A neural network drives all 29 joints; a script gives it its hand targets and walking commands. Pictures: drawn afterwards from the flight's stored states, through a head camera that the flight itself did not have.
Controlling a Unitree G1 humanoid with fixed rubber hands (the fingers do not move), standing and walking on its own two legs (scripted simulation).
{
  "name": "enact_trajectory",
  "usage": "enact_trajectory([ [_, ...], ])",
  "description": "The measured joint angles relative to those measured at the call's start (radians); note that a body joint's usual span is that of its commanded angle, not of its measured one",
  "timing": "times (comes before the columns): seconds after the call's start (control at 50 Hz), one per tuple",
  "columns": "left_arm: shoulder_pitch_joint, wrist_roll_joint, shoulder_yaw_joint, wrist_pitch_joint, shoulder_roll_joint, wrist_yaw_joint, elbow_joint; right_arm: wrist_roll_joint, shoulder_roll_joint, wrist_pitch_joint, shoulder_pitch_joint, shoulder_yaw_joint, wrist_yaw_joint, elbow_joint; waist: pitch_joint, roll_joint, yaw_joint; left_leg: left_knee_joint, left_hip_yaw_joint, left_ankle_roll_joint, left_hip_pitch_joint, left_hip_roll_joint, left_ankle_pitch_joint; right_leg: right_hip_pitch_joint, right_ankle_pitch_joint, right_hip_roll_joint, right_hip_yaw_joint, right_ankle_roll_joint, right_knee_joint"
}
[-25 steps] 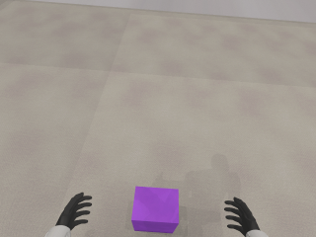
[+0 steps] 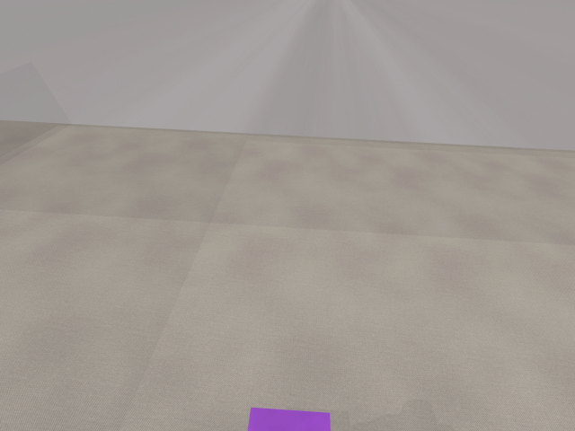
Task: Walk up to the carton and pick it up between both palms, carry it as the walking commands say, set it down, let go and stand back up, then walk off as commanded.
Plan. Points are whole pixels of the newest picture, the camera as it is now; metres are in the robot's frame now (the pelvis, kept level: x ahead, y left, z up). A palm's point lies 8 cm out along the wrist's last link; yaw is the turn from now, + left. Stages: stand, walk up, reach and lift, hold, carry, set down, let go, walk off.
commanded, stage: stand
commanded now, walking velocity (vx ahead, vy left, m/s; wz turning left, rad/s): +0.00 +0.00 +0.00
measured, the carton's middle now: out of the picture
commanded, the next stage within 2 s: walk off in 1.34 s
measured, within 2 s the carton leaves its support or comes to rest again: neither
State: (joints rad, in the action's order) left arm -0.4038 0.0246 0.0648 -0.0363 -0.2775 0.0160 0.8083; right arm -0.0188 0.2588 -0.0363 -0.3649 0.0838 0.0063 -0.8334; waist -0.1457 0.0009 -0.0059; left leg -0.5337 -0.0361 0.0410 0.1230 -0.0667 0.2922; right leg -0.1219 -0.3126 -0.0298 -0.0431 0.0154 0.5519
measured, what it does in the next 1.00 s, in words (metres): walks backwards: right foot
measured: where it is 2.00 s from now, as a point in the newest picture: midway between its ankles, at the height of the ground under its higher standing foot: outside the picture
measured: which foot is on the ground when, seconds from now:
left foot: down 0.00-0.90, up 0.92-1.00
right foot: down 0.00-0.76, up 0.78-0.88, down 0.90-1.00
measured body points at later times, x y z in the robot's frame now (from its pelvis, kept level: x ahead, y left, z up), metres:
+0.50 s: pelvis -0.08 -0.01 +0.00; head -0.16 -0.01 +0.44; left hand -0.05 +0.27 -0.13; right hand -0.05 -0.29 -0.13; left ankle +0.00 +0.10 -0.73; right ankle +0.00 -0.11 -0.73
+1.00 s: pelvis -0.20 -0.01 -0.05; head -0.28 -0.05 +0.40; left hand -0.26 +0.26 -0.17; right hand -0.09 -0.30 -0.17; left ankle -0.08 +0.12 -0.69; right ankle -0.14 -0.13 -0.73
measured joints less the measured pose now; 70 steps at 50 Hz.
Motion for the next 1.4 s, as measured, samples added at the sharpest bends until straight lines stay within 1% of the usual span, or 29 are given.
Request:
enact_trajectory([
  [0.2, -0.014, -0.005, -0.025, 0.005, 0.004, -0.012, 0.049, 0.005, 0.010, 0.006, -0.001, -0.016, -0.008, -0.056, 0.050, 0.002, 0.007, 0.011, -0.001, -0.010, 0.048, 0.007, -0.065, -0.050, 0.064, -0.005, 0.002, 0.003, -0.006],
  [0.3, -0.020, -0.003, -0.028, 0.013, 0.000, -0.008, 0.064, 0.004, 0.016, 0.013, -0.012, -0.019, -0.011, -0.080, 0.057, 0.004, 0.006, 0.005, -0.005, -0.018, 0.074, 0.015, -0.085, -0.072, 0.089, -0.013, 0.006, 0.008, -0.009],
  [0.42, -0.019, -0.004, -0.024, 0.019, -0.007, -0.015, 0.072, -0.002, 0.009, 0.016, -0.026, -0.028, -0.014, -0.098, 0.063, -0.003, 0.007, 0.000, -0.008, -0.024, 0.108, 0.024, -0.090, -0.109, 0.064, -0.019, 0.013, 0.009, 0.001],
  [0.52, 0.000, -0.004, -0.021, 0.017, -0.014, -0.017, 0.069, 0.000, 0.009, 0.016, -0.021, -0.032, -0.011, -0.101, 0.087, -0.009, 0.005, -0.003, -0.003, -0.028, 0.129, 0.029, -0.130, -0.131, 0.119, -0.017, 0.016, 0.011, 0.000],
  [0.66, 0.015, 0.007, -0.010, 0.023, -0.015, -0.020, 0.057, -0.008, 0.012, 0.031, -0.013, -0.027, -0.015, -0.094, 0.083, -0.010, -0.001, -0.013, -0.013, -0.027, 0.170, 0.032, -0.028, -0.167, 0.018, -0.019, 0.024, 0.010, -0.002],
  [0.74, 0.023, -0.008, -0.005, 0.032, -0.019, -0.019, 0.048, -0.006, 0.024, 0.026, 0.004, -0.016, -0.017, -0.065, 0.114, -0.006, 0.000, -0.024, -0.011, -0.022, 0.209, 0.032, -0.050, -0.212, 0.012, -0.015, 0.030, 0.012, 0.023],
  [0.76, 0.019, -0.011, -0.003, 0.034, -0.021, -0.020, 0.045, -0.006, 0.025, 0.028, 0.005, -0.014, -0.017, -0.059, 0.119, -0.007, 0.000, -0.034, -0.007, -0.023, 0.220, 0.033, -0.051, -0.227, 0.001, -0.014, 0.030, 0.012, 0.041],
  [0.8, 0.003, -0.007, 0.007, 0.041, -0.026, -0.020, 0.036, -0.012, 0.026, 0.042, 0.006, -0.009, -0.013, -0.046, 0.121, -0.010, -0.004, -0.055, 0.011, -0.021, 0.245, 0.038, -0.061, -0.274, -0.092, -0.014, 0.025, 0.020, 0.144],
  [0.82, -0.010, -0.002, 0.012, 0.049, -0.028, -0.023, 0.028, -0.016, 0.027, 0.055, 0.009, -0.003, -0.009, -0.036, 0.122, -0.010, -0.008, -0.068, 0.027, -0.021, 0.259, 0.043, -0.077, -0.298, -0.132, -0.013, 0.021, 0.026, 0.241],
  [0.86, -0.049, 0.006, 0.020, 0.063, -0.022, -0.028, 0.017, -0.023, 0.034, 0.079, 0.024, 0.013, 0.011, -0.028, 0.112, -0.001, -0.023, -0.095, 0.068, -0.031, 0.289, 0.059, -0.106, -0.301, -0.164, -0.004, 0.020, 0.052, 0.433],
  [0.88, -0.074, 0.013, 0.022, 0.068, -0.017, -0.030, 0.012, -0.015, 0.040, 0.089, 0.033, 0.022, 0.024, -0.029, 0.099, 0.005, -0.034, -0.124, 0.085, -0.046, 0.312, 0.064, -0.086, -0.263, -0.172, 0.012, 0.019, 0.071, 0.445],
  [0.9, -0.106, 0.020, 0.020, 0.068, -0.020, -0.029, -0.001, 0.000, 0.044, 0.096, 0.042, 0.028, 0.031, -0.025, 0.081, -0.004, -0.050, -0.175, 0.098, -0.058, 0.352, 0.055, -0.005, -0.202, -0.288, 0.034, -0.012, 0.086, 0.344],
  [0.92, -0.120, 0.026, 0.014, 0.070, -0.012, -0.021, 0.003, 0.016, 0.057, 0.097, 0.059, 0.030, 0.036, -0.020, 0.080, 0.010, -0.074, -0.245, 0.087, -0.067, 0.396, 0.055, 0.064, -0.218, -0.273, 0.036, -0.022, 0.069, 0.326],
  [0.94, -0.126, 0.027, 0.002, 0.083, 0.002, -0.018, 0.008, 0.017, 0.069, 0.096, 0.072, 0.032, 0.041, -0.011, 0.093, 0.041, -0.081, -0.344, 0.055, -0.067, 0.431, 0.055, 0.098, -0.244, -0.230, 0.030, -0.005, 0.041, 0.367],
  [0.98, -0.137, 0.020, -0.008, 0.093, 0.025, -0.011, 0.024, 0.017, 0.072, 0.092, 0.070, 0.034, 0.034, 0.015, 0.113, 0.087, -0.078, -0.533, -0.007, -0.048, 0.453, 0.055, 0.113, -0.240, -0.146, 0.020, 0.039, 0.012, 0.383],
  [1.02, -0.145, 0.015, -0.003, 0.088, 0.030, -0.005, 0.046, 0.018, 0.060, 0.086, 0.055, 0.026, 0.010, 0.035, 0.107, 0.090, -0.073, -0.631, -0.043, -0.042, 0.415, 0.068, 0.135, -0.231, -0.084, 0.013, 0.058, 0.003, 0.356],
  [1.04, -0.144, 0.017, -0.001, 0.088, 0.027, -0.002, 0.051, 0.019, 0.051, 0.086, 0.044, 0.023, 0.001, 0.044, 0.100, 0.082, -0.065, -0.634, -0.051, -0.040, 0.375, 0.079, 0.153, -0.227, -0.068, 0.015, 0.068, 0.003, 0.341],
  [1.06, -0.138, 0.019, 0.000, 0.090, 0.020, 0.003, 0.052, 0.021, 0.044, 0.086, 0.032, 0.017, -0.006, 0.050, 0.094, 0.066, -0.056, -0.585, -0.049, -0.035, 0.318, 0.094, 0.175, -0.226, -0.053, 0.020, 0.075, 0.001, 0.327],
  [1.1, -0.112, 0.020, 0.001, 0.091, 0.004, 0.010, 0.045, 0.026, 0.040, 0.077, 0.003, 0.007, -0.013, 0.062, 0.083, 0.036, -0.031, -0.381, -0.044, -0.019, 0.186, 0.119, 0.210, -0.243, -0.047, 0.034, 0.091, -0.003, 0.324],
  [1.12, -0.086, 0.013, 0.003, 0.089, -0.010, 0.012, 0.044, 0.025, 0.032, 0.071, 0.002, 0.004, -0.011, 0.053, 0.100, -0.001, -0.025, -0.343, -0.031, -0.044, 0.173, 0.102, 0.168, -0.251, -0.050, 0.054, 0.078, -0.005, 0.338],
  [1.14, -0.063, 0.002, 0.005, 0.087, -0.020, 0.013, 0.042, 0.020, 0.030, 0.069, -0.001, -0.003, -0.010, 0.049, 0.117, -0.026, -0.025, -0.334, -0.019, -0.068, 0.171, 0.091, 0.132, -0.254, -0.045, 0.058, 0.057, -0.007, 0.341],
  [1.16, -0.045, -0.002, 0.009, 0.084, -0.027, 0.010, 0.035, 0.014, 0.033, 0.066, -0.009, -0.007, -0.009, 0.049, 0.124, -0.035, -0.021, -0.329, -0.015, -0.083, 0.176, 0.091, 0.107, -0.260, -0.071, 0.051, 0.041, -0.008, 0.347],
  [1.2, -0.020, -0.007, 0.018, 0.074, -0.046, -0.005, 0.011, 0.010, 0.034, 0.062, -0.021, -0.010, -0.004, 0.042, 0.132, -0.048, -0.019, -0.303, -0.004, -0.095, 0.181, 0.094, 0.068, -0.261, -0.096, 0.041, 0.022, -0.010, 0.383],
  [1.24, -0.011, -0.004, 0.027, 0.062, -0.064, -0.022, -0.012, 0.006, 0.036, 0.068, -0.018, -0.006, 0.002, 0.034, 0.128, -0.057, -0.022, -0.273, 0.015, -0.101, 0.191, 0.098, 0.050, -0.231, -0.118, 0.048, 0.017, 0.008, 0.375],
  [1.26, -0.011, -0.001, 0.030, 0.057, -0.072, -0.028, -0.023, 0.006, 0.041, 0.073, -0.014, -0.004, 0.003, 0.033, 0.123, -0.059, -0.026, -0.273, 0.023, -0.102, 0.207, 0.098, 0.066, -0.206, -0.132, 0.052, 0.010, 0.017, 0.331],
  [1.28, -0.006, 0.005, 0.029, 0.050, -0.072, -0.030, -0.027, 0.007, 0.049, 0.075, -0.004, 0.000, 0.004, 0.033, 0.125, -0.048, -0.027, -0.289, 0.018, -0.098, 0.228, 0.098, 0.108, -0.217, -0.097, 0.050, 0.010, 0.012, 0.317],
  [1.32, 0.003, 0.013, 0.012, 0.043, -0.067, -0.029, -0.033, 0.018, 0.069, 0.073, 0.004, 0.010, 0.004, 0.039, 0.139, -0.020, -0.017, -0.322, -0.005, -0.075, 0.262, 0.089, 0.149, -0.234, -0.049, 0.050, 0.028, -0.005, 0.305],
  [1.36, 0.012, 0.015, 0.000, 0.039, -0.049, -0.025, -0.036, 0.019, 0.095, 0.067, 0.003, 0.019, -0.002, 0.050, 0.157, 0.018, -0.012, -0.379, -0.023, -0.052, 0.280, 0.089, 0.159, -0.235, -0.022, 0.042, 0.044, -0.009, 0.271],
  [1.4, 0.024, 0.017, -0.007, 0.045, -0.041, -0.022, -0.033, 0.019, 0.106, 0.063, -0.006, 0.025, -0.014, 0.056, 0.165, 0.032, -0.005, -0.376, -0.009, -0.031, 0.251, 0.093, 0.173, -0.236, -0.008, 0.044, 0.053, -0.009, 0.237],
])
